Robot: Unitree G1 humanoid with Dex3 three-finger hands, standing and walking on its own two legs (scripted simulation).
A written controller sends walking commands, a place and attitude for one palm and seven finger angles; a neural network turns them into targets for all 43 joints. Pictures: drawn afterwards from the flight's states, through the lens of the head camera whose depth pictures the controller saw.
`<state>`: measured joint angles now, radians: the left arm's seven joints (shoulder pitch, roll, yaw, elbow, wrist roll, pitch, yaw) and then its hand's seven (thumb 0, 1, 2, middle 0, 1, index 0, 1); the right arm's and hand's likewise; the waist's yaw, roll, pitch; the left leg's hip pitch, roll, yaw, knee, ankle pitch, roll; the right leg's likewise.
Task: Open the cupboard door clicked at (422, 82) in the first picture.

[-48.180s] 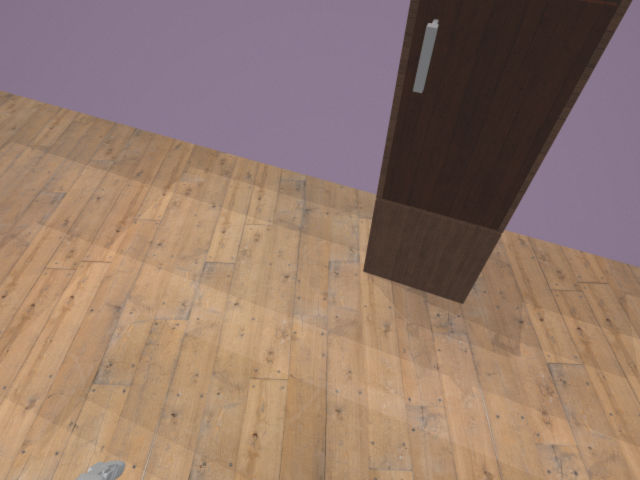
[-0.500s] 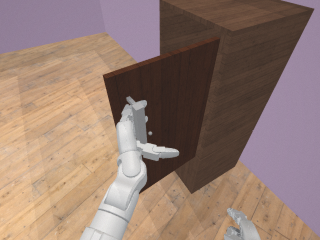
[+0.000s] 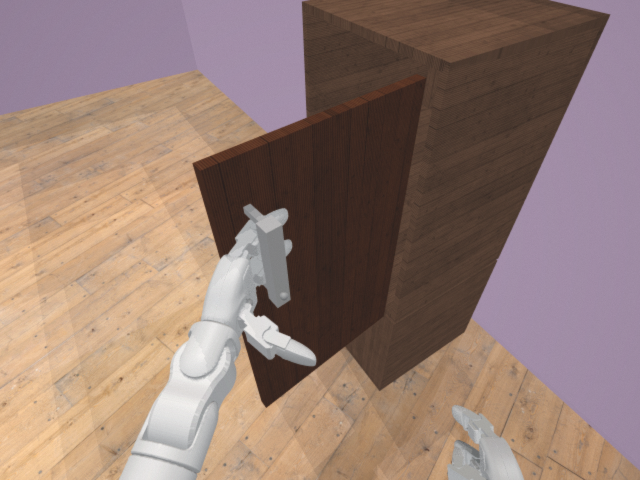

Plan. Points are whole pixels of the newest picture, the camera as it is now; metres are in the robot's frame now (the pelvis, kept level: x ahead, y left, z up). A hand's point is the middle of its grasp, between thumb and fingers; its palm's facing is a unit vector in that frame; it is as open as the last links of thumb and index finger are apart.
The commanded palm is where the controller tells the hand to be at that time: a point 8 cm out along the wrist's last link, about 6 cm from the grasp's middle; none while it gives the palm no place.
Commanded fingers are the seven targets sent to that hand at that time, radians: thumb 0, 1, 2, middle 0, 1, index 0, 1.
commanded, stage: slide the hand sideways off the handle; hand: left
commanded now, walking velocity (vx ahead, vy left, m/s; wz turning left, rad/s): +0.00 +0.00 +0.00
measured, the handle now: (266, 256) +0.35 +0.10 +0.12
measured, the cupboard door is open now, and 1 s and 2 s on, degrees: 97 96 96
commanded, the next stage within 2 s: draw the hand back to the body in 0.68 s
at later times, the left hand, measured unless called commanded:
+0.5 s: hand (236, 338) +0.24 +0.11 +0.11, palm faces -0.07 -0.99 -0.07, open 16.1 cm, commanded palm +0.21 +0.19 +0.12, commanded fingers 0.00 -0.50 0.30 -0.15 -0.30 -0.15 -0.30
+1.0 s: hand (189, 345) +0.23 +0.16 +0.12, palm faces -0.03 -1.00 -0.09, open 16.3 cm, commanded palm +0.19 +0.22 +0.13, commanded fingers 0.00 -0.50 0.30 -0.15 -0.30 -0.15 -0.30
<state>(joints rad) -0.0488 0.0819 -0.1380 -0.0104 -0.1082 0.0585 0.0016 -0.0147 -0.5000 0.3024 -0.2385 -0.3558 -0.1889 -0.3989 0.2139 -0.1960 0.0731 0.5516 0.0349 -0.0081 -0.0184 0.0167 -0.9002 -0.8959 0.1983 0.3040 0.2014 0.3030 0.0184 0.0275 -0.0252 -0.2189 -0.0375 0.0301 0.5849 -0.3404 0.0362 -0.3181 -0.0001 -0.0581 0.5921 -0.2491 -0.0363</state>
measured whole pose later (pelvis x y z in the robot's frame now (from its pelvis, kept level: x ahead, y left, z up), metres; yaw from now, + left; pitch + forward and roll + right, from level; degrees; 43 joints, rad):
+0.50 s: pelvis +0.03 -0.02 +0.00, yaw +1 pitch +0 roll +0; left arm 0.38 0.21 0.01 -0.32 -0.19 0.00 -0.15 -0.01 -0.50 0.30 -0.22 -0.34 -0.20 -0.33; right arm 0.22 -0.22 0.05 0.52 0.04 -0.09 -0.05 0.02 -0.90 -0.90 0.20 0.30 0.20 0.30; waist 0.02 0.05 -0.05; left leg -0.21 0.00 0.00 0.60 -0.39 0.01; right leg -0.30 0.04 -0.09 0.60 -0.30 -0.06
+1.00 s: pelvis +0.01 -0.01 +0.00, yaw +1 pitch +0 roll -1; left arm 0.37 0.25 0.13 -0.29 -0.25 -0.03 -0.21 -0.02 -0.50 0.30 -0.16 -0.30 -0.15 -0.30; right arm 0.25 -0.23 0.06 0.57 0.05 -0.24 -0.07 0.02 -0.90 -0.90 0.20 0.30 0.20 0.30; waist 0.02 0.06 -0.05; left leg -0.24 -0.01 0.00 0.63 -0.38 0.02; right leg -0.32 0.02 -0.09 0.60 -0.28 -0.05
